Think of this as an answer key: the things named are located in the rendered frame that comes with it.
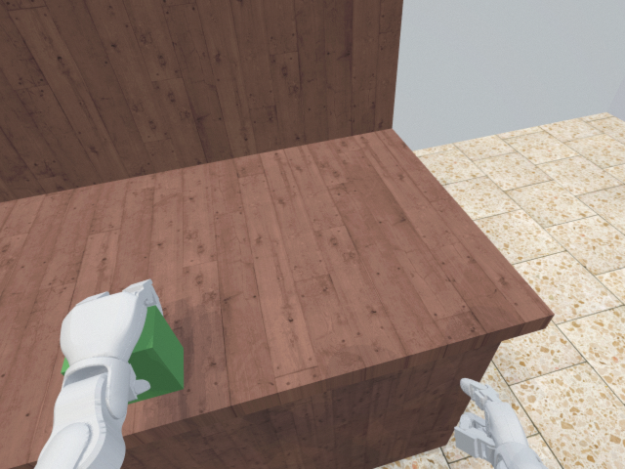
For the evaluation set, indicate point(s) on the left robot hand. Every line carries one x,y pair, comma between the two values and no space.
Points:
106,325

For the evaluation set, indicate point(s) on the table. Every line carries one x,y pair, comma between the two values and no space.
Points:
328,291

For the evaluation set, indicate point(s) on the right robot hand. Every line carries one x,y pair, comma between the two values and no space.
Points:
480,438

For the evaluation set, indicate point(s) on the robot left forearm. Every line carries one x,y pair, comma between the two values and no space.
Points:
88,417

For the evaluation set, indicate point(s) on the sponge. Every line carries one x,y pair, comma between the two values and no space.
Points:
158,357

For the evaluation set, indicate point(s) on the robot right forearm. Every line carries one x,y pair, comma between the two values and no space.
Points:
517,456

